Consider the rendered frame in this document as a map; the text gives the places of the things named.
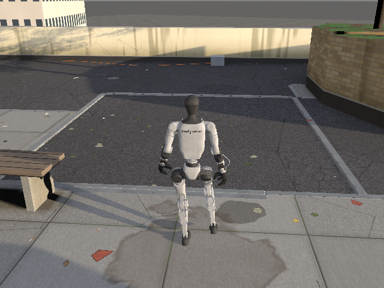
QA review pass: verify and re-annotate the robot right upper arm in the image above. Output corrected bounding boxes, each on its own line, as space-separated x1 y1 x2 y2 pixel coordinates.
204 121 220 155

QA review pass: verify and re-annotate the robot torso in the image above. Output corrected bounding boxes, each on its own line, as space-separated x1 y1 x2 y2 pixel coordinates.
178 118 206 180

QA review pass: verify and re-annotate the left robot foot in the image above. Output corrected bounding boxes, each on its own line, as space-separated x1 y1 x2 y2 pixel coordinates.
182 230 191 246

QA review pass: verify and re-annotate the robot left upper arm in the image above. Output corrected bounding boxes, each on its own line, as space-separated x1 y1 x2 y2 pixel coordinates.
163 121 179 154

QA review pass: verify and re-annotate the right robot forearm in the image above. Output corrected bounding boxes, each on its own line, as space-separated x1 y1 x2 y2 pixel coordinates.
214 146 226 173

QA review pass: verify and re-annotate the robot right hand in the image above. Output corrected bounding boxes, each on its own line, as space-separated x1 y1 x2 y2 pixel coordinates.
214 172 227 186

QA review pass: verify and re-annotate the robot left hand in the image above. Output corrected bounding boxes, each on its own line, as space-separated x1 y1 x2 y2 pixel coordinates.
158 163 172 175

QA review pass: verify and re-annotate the left robot forearm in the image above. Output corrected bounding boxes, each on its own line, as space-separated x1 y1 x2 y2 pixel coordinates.
159 145 170 166

